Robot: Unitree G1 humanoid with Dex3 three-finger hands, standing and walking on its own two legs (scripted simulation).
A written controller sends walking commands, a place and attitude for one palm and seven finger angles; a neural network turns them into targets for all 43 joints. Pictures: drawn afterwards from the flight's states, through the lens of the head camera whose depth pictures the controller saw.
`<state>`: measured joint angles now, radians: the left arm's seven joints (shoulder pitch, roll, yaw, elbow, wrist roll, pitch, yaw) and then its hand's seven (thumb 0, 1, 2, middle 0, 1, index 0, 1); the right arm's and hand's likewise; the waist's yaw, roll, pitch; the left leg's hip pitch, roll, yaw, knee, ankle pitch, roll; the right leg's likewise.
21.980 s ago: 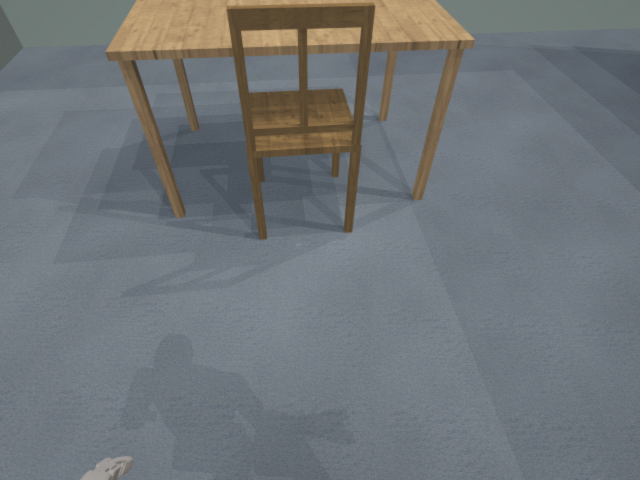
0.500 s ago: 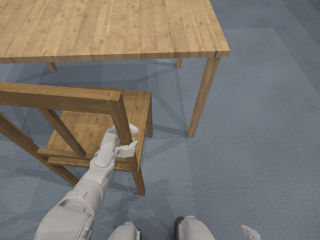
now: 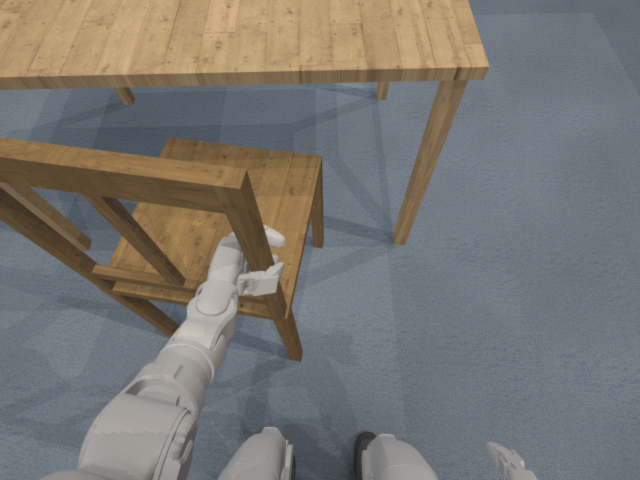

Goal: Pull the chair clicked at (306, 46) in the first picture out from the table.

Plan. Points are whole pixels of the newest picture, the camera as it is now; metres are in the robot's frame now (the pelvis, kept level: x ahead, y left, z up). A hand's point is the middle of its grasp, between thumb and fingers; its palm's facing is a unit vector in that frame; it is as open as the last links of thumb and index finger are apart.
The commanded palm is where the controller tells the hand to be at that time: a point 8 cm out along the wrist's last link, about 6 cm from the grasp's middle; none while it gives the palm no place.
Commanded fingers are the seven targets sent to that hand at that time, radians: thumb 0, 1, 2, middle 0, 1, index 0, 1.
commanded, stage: step backward, pulling the chair out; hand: left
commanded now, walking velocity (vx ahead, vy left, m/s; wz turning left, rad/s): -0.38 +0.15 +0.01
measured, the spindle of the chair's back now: (143, 244) +0.43 +0.27 -0.07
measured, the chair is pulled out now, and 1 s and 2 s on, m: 0.18 0.35 0.61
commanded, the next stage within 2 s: stop walking, hand still on the chair in 1.72 s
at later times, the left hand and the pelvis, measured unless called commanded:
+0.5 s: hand (251, 331) +0.29 +0.10 -0.06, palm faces -0.14 -0.98 -0.14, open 6.3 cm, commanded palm +0.30 +0.15 -0.06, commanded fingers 0.00 0.90 0.90 -0.50 -1.45 -0.50 -1.45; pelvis -0.08 +0.02 +0.00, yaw -1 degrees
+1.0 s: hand (229, 421) +0.19 +0.12 -0.06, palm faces -0.14 -0.98 -0.13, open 6.3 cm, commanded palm +0.19 +0.17 -0.05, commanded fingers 0.00 0.90 0.90 -0.50 -1.45 -0.50 -1.45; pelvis -0.18 +0.04 +0.00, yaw -2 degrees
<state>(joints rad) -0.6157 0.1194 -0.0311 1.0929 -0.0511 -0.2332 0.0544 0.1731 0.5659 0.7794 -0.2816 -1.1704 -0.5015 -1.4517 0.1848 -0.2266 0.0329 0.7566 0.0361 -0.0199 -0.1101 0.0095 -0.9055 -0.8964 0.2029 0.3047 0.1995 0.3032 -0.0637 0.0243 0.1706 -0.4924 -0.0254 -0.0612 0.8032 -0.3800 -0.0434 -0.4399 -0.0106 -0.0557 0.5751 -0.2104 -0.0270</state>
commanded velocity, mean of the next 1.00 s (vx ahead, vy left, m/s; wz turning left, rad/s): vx -0.38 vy -0.02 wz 0.00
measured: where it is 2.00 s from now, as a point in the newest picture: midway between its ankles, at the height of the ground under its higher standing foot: outside the picture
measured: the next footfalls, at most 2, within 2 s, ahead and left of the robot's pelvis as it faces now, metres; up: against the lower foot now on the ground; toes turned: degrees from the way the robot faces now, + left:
right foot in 0.38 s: +0.00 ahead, -0.08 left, +0.00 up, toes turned -3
left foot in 0.68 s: -0.11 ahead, +0.17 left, +0.00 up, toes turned -1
